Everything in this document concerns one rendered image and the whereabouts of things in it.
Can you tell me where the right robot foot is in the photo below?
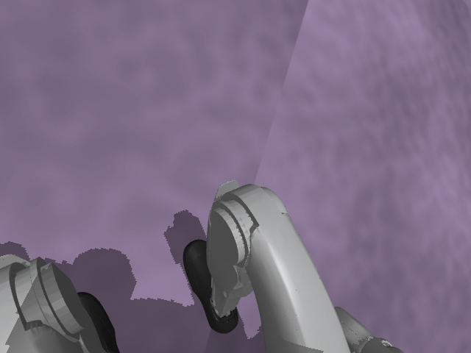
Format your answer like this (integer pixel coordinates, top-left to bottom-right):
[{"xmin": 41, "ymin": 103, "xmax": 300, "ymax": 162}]
[{"xmin": 183, "ymin": 240, "xmax": 238, "ymax": 334}]

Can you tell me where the right robot hand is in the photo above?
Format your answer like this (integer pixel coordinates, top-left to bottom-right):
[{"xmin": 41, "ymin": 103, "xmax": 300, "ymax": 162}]
[{"xmin": 335, "ymin": 307, "xmax": 375, "ymax": 353}]

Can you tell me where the left robot foot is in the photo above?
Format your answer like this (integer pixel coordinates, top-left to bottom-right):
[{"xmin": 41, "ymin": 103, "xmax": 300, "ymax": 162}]
[{"xmin": 77, "ymin": 292, "xmax": 120, "ymax": 353}]

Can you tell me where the right robot arm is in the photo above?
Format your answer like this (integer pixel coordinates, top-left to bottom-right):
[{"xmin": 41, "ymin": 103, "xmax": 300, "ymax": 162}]
[{"xmin": 361, "ymin": 338, "xmax": 404, "ymax": 353}]

